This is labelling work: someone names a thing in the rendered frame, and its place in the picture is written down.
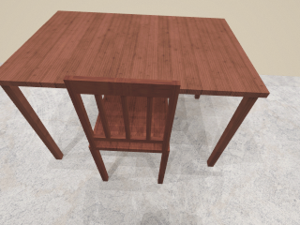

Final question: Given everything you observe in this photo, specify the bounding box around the table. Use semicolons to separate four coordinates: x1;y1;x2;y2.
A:
0;10;270;167

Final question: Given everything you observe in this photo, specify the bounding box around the chair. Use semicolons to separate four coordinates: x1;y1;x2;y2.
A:
63;75;181;184

